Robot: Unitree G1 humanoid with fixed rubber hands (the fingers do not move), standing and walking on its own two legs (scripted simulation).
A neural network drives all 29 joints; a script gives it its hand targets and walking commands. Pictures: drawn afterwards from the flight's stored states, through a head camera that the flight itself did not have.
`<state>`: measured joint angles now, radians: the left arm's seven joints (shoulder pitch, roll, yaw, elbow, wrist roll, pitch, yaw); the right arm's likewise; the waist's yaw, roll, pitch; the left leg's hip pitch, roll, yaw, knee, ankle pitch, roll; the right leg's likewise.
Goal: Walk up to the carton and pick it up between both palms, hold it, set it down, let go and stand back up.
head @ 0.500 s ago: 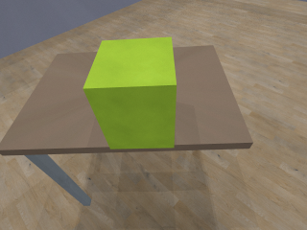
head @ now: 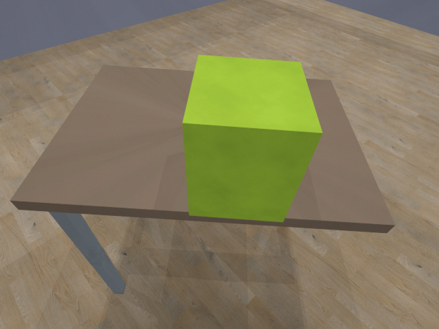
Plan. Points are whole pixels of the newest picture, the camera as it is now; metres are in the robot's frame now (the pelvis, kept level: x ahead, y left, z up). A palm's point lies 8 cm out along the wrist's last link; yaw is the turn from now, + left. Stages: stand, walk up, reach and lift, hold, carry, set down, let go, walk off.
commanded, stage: walk up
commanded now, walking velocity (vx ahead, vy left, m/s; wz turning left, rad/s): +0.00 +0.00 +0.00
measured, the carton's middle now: (242, 141) +0.45 -0.01 +0.10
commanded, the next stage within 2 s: stand in 0.64 s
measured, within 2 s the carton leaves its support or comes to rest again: neither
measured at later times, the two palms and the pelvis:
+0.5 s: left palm out of the picture +0.02 +0.22 -0.13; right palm out of the picture +0.03 -0.19 -0.14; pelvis +0.03 +0.02 +0.01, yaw -1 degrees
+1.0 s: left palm out of the picture +0.01 +0.20 -0.14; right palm out of the picture +0.01 -0.18 -0.14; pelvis +0.04 +0.01 +0.01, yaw -1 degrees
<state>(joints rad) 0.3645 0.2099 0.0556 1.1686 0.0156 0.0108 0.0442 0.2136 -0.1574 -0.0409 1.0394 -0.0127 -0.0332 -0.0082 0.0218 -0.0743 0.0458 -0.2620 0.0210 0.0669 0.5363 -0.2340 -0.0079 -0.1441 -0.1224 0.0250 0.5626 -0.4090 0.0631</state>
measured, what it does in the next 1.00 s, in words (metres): steps on the spot: right foot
